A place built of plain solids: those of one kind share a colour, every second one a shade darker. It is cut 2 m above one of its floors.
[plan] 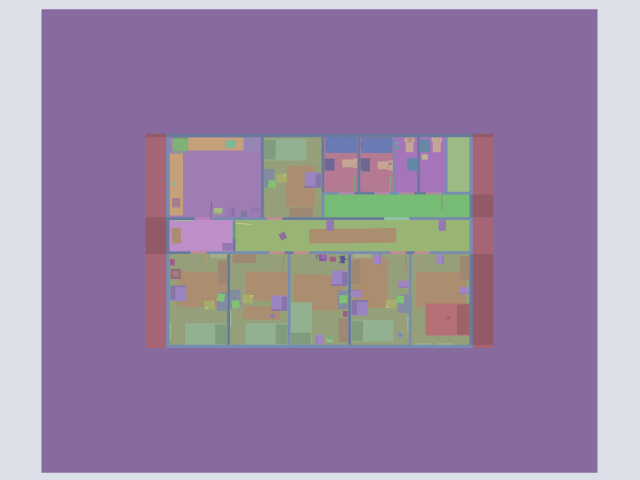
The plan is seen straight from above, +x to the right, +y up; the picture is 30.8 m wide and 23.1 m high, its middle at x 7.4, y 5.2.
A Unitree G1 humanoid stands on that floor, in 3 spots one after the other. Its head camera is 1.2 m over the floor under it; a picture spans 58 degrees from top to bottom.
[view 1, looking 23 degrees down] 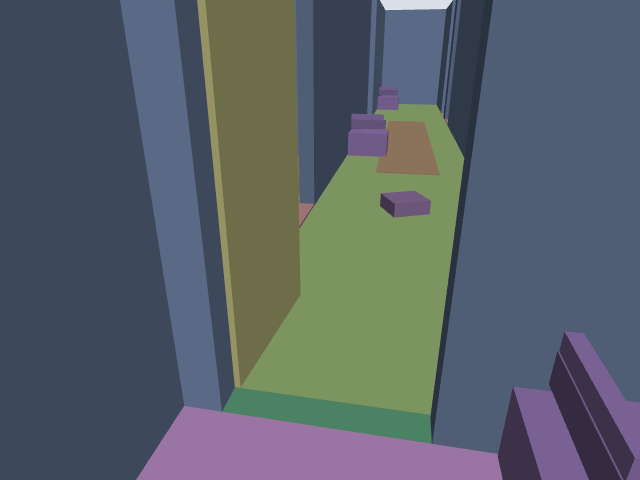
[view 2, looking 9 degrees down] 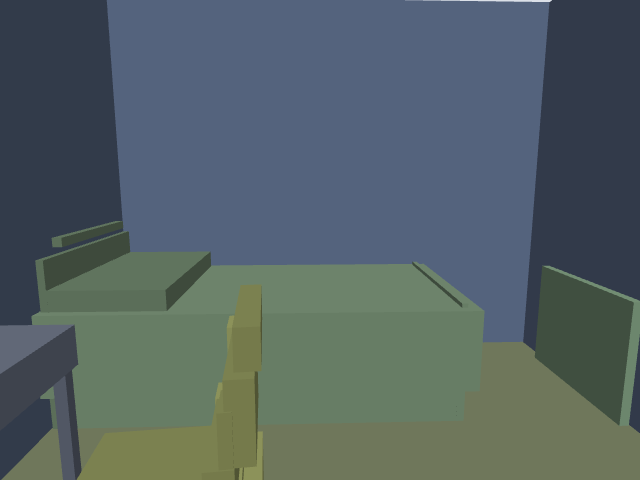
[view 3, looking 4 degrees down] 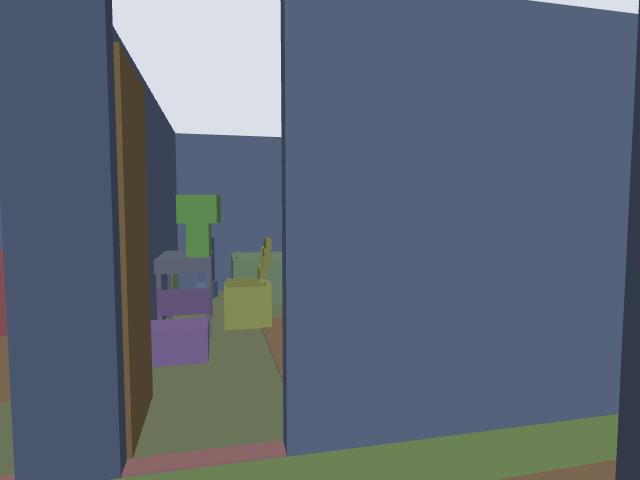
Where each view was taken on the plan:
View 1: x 2.08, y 5.42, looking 11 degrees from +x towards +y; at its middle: floor_corridor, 3.07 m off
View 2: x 1.73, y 3.08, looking -92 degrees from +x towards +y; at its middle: wall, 2.95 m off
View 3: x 11.07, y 6.67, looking -103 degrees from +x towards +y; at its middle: wall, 2.07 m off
